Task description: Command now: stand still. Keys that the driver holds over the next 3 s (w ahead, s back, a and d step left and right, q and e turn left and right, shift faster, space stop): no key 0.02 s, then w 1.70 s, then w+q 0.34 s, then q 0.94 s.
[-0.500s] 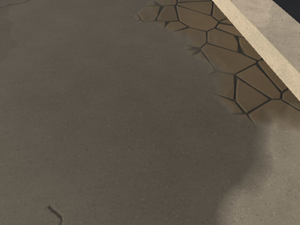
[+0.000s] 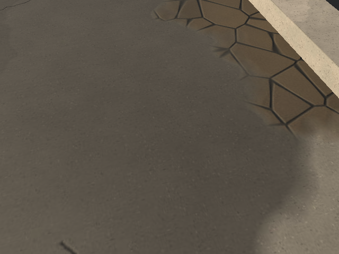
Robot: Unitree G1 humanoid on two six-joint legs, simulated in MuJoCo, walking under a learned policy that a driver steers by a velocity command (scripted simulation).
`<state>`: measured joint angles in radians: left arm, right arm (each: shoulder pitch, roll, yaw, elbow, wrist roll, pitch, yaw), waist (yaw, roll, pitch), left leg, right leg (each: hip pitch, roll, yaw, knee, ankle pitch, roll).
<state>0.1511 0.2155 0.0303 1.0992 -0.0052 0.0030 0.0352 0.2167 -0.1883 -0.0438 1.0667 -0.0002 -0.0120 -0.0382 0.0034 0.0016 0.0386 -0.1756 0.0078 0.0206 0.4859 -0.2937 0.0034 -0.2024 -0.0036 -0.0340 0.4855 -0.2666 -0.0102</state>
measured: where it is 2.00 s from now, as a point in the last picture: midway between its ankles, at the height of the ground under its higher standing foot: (160, 163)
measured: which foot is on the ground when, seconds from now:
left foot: down 0.00-0.22, up 0.24-0.40, down 0.42-0.94, up 0.96-1.00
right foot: down 0.00-0.44, up 0.46-0.90, down 0.92-1.00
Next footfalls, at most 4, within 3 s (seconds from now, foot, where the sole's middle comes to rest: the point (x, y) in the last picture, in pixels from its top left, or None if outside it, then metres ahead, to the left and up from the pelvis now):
0.42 left None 0.14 0.14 -0.78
0.92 right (193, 248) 0.53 -0.06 -0.77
1.46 left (133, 185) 0.81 0.20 -0.78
2.00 right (183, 132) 1.12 -0.03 -0.78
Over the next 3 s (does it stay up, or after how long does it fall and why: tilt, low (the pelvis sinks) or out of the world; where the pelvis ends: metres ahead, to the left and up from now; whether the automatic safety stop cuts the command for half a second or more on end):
stays up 1.16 0.09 0.00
